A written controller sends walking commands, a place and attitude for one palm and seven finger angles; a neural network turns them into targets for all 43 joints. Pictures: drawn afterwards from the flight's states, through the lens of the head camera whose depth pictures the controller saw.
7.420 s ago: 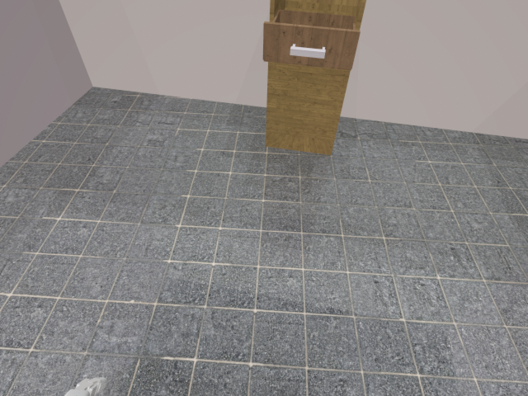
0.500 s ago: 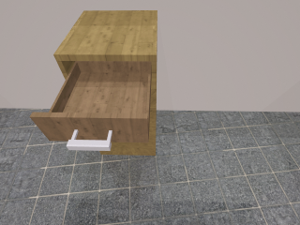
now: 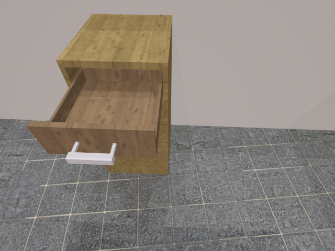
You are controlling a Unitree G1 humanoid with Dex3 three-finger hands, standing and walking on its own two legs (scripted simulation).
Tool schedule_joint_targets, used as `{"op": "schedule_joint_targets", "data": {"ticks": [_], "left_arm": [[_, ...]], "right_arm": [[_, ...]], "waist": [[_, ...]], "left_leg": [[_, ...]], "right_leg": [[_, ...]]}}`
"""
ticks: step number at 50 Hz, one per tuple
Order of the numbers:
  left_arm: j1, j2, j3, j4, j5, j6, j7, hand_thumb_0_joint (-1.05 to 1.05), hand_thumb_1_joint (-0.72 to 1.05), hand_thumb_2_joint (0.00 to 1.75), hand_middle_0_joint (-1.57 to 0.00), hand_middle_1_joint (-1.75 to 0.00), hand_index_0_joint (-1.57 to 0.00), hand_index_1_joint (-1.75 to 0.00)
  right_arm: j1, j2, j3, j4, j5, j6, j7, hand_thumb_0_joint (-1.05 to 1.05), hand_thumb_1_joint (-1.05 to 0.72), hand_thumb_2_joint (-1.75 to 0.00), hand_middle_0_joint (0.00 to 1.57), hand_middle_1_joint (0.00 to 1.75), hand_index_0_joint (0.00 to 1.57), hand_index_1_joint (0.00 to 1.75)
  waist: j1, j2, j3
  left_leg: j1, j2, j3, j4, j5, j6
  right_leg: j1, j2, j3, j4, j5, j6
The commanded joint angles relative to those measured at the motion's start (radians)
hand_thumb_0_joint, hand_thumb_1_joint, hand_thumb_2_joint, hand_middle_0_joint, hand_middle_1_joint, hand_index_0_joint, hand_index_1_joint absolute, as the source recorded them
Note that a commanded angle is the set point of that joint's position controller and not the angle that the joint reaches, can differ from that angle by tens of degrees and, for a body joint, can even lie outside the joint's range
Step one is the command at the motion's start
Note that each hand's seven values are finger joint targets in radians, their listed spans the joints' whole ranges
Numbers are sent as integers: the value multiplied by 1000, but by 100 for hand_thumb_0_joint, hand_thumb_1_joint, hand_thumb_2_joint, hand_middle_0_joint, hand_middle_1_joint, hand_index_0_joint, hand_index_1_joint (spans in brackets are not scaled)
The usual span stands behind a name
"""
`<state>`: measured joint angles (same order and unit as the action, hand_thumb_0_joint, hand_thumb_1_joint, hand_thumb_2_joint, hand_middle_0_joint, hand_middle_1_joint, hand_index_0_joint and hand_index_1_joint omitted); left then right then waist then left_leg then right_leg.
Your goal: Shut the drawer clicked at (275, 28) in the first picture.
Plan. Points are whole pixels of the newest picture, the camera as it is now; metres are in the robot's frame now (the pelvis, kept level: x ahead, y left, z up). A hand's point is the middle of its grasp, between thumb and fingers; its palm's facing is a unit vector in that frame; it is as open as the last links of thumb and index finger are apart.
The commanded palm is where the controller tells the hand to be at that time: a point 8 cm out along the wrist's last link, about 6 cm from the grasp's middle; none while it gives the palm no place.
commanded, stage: shuffle to correct the standing spot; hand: left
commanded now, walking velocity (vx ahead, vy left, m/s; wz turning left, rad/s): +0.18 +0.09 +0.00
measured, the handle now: (93, 152) +0.38 +0.25 -0.03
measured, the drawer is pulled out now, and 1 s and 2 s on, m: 0.29 0.29 0.29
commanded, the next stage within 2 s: come to a stop and stand still in 0.32 s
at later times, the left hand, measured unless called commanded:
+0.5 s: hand out of the picture +0.04 +0.20 -0.18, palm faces +0.12 -0.97 -0.21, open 7.4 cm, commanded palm none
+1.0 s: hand out of the picture +0.14 +0.20 -0.17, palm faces +0.04 -0.97 -0.24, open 7.3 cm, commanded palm none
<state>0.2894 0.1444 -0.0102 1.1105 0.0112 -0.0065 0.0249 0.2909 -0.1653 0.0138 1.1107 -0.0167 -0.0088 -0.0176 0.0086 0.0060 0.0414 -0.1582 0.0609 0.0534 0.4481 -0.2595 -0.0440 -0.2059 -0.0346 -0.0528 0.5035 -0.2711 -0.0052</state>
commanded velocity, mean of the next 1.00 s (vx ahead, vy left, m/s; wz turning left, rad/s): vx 0.01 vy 0.02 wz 0.00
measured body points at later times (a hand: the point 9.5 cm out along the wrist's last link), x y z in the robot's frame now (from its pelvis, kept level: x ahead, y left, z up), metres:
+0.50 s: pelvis +0.08 +0.02 -0.01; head +0.11 +0.02 +0.44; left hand +0.04 +0.25 -0.16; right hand +0.09 -0.19 -0.17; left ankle +0.08 +0.15 -0.71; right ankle +0.00 -0.11 -0.74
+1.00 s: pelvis +0.10 +0.01 +0.00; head +0.11 +0.00 +0.44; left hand +0.14 +0.25 -0.15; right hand +0.15 -0.21 -0.16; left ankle +0.11 +0.16 -0.74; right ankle +0.08 -0.06 -0.74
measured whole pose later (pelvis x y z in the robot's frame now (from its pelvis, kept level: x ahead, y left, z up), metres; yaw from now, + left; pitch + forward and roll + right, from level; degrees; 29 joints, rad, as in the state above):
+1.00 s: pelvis +0.10 +0.01 +0.00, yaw +0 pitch +0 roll +2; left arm 0.24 0.17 0.02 1.01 0.02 0.01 0.03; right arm 0.20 -0.16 -0.02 1.04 -0.02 0.01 -0.03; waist 0.00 -0.01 0.04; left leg -0.25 0.04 0.05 0.49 -0.23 -0.04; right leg -0.23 0.00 -0.06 0.57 -0.33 -0.06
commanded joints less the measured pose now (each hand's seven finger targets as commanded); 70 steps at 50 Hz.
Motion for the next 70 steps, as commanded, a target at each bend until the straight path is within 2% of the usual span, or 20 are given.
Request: {"op": "schedule_joint_targets", "data": {"ticks": [1,5,12,15,17,19,22,25,26,27,28,29,32,36,41,50,65,66,67,70], "left_arm": [[63,149,37,-33,9,-12,1,0,90,90,-20,-30,-20,-30],[75,159,57,-47,10,-11,0,0,90,90,-20,-30,-20,-30],[25,51,47,-88,16,-21,-10,0,90,90,-20,-30,-20,-30],[112,68,58,-54,10,-38,-12,0,90,90,-20,-30,-20,-30],[302,182,88,14,9,-53,-1,0,90,90,-20,-30,-20,-30],[348,180,91,34,21,-52,15,0,90,90,-20,-30,-20,-30],[196,157,82,-22,31,-44,21,0,90,90,-20,-30,-20,-30],[25,138,77,-75,14,-25,18,0,90,90,-20,-30,-20,-30],[42,115,68,-81,5,-18,19,0,90,90,-20,-30,-20,-30],[90,72,58,-78,-10,-6,22,0,90,90,-20,-30,-20,-30],[122,71,57,-80,-9,8,29,0,90,90,-20,-30,-20,-30],[118,69,53,-98,2,10,31,0,90,90,-20,-30,-20,-30],[102,54,45,-63,-1,21,24,0,90,90,-20,-30,-20,-30],[167,57,43,-53,6,22,9,0,90,90,-20,-30,-20,-30],[7,161,53,-134,12,0,7,0,90,90,-20,-30,-20,-30],[15,120,47,-121,1,-9,7,0,90,90,-20,-30,-20,-30],[42,104,33,-46,-4,-16,2,0,90,90,-20,-30,-20,-30],[144,135,35,-14,13,-46,50,0,90,90,-20,-30,-20,-30],[90,181,38,-64,9,-56,43,0,90,90,-20,-30,-20,-30],[23,159,35,-103,7,-49,33,0,90,90,-20,-30,-20,-30]], "right_arm": [[75,-65,-16,-22,-5,4,6,0,-90,-90,20,30,20,30],[92,-48,-21,-28,-7,0,9,0,-90,-90,20,30,20,30],[218,-123,-31,5,-8,-29,-9,0,-90,-90,20,30,20,30],[134,-92,-23,-27,-3,-36,-13,0,-90,-90,20,30,20,30],[35,-39,-20,-94,0,-43,-3,0,-90,-90,20,30,20,30],[-55,-54,-31,-134,-1,-39,-2,0,-90,-90,20,30,20,30],[-78,-26,-37,-144,12,-38,19,0,-90,-90,20,30,20,30],[160,0,-28,-53,6,-27,14,0,-90,-90,20,30,20,30],[245,-64,-36,-23,-4,-33,2,0,-90,-90,20,30,20,30],[244,-142,-49,-24,-9,-40,-9,0,-90,-90,20,30,20,30],[199,-167,-52,-49,-3,-25,-16,0,-90,-90,20,30,20,30],[151,-161,-57,-87,-6,-19,-12,0,-90,-90,20,30,20,30],[-41,-122,-35,-109,-5,-20,-28,0,-90,-90,20,30,20,30],[-87,-148,-56,-137,1,4,-27,0,-90,-90,20,30,20,30],[-63,-48,-60,-139,4,36,-5,0,-90,-90,20,30,20,30],[-50,-64,-37,-86,1,-2,-11,0,-90,-90,20,30,20,30],[39,-47,-12,2,1,1,-12,0,-90,-90,20,30,20,30],[-76,-86,-29,-64,9,-16,-7,0,-90,-90,20,30,20,30],[11,-34,-25,-102,9,-2,-2,0,-90,-90,20,30,20,30],[70,-23,-27,-90,7,3,5,0,-90,-90,20,30,20,30]], "waist": [[3,-65,83],[-3,-117,105],[-24,251,93],[38,72,47],[103,-297,7],[129,-276,22],[61,-196,42],[-79,-106,8],[-92,46,-52],[-67,262,-107],[-48,234,-128],[-38,109,-52],[12,239,27],[33,98,-50],[-23,-208,-7],[7,18,-43],[2,-9,69],[45,-55,73],[-29,-34,-36],[-51,-48,-109]], "left_leg": [[-98,-14,15,-9,-140,50],[-110,-28,38,82,-118,55],[-24,157,-185,-115,156,169],[-120,72,-69,68,309,139],[-433,-58,80,377,-202,59],[-578,-16,-5,578,-367,56],[-467,24,-53,418,-300,69],[47,-63,58,83,186,47],[150,8,-9,43,392,58],[148,238,-281,-32,702,155],[62,307,-336,-97,747,238],[-8,311,-283,-91,720,265],[-126,252,-207,-106,641,234],[-89,172,-121,-6,466,177],[-82,-30,4,161,-52,38],[-26,48,-67,-34,240,56],[-34,32,-59,-103,105,39],[-153,21,-8,178,36,13],[-173,10,-60,235,-115,40],[-72,-19,-16,111,-36,41]], "right_leg": [[-72,-100,144,-200,-297,-53],[-107,-153,194,-245,-347,-92],[-165,31,-87,178,-186,-43],[37,-27,0,63,56,-68],[326,-313,325,-106,550,-171],[405,-394,365,-88,818,-254],[230,-335,208,-76,598,-186],[-122,-149,0,37,338,-69],[-145,-87,-28,205,189,-27],[-193,-4,-47,375,-231,19],[-135,2,26,465,-394,8],[-139,-10,21,511,-383,-9],[-107,-60,45,382,-300,4],[-19,-12,4,61,-5,9],[-162,-209,248,-164,185,-117],[-13,-77,109,-91,226,-31],[-29,-72,102,-235,16,-39],[15,-168,222,-192,680,45],[78,-242,234,-165,646,-18],[52,-165,143,-121,367,-110]]}}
